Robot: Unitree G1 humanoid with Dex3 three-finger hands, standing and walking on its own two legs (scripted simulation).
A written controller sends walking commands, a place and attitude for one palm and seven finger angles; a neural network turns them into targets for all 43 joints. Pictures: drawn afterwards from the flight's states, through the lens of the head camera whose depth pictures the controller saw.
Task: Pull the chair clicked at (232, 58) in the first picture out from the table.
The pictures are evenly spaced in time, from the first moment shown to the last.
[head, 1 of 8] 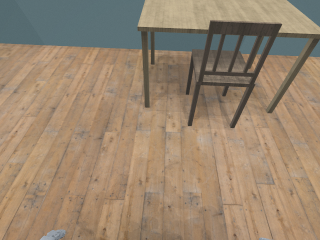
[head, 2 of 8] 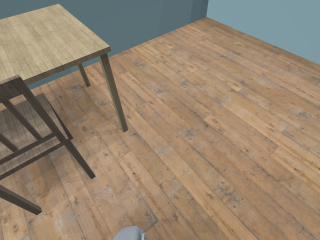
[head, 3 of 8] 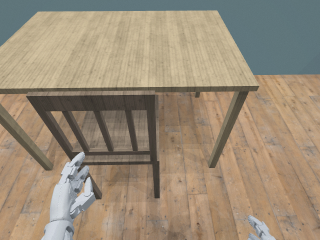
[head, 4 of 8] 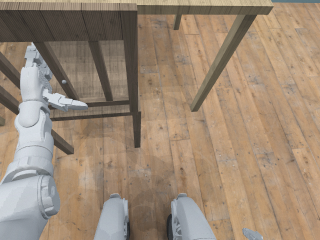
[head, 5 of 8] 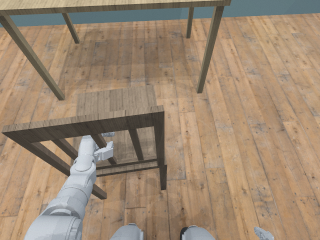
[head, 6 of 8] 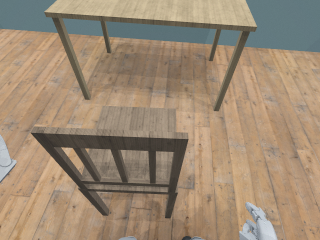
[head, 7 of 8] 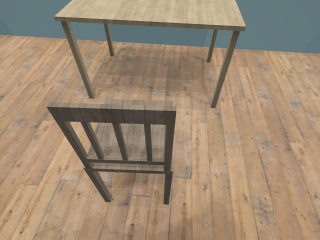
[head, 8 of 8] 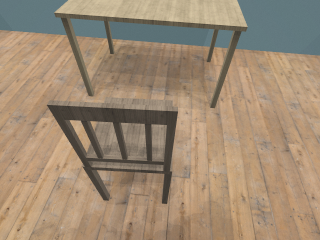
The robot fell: no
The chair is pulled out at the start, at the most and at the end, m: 0.00 0.69 0.68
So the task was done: yes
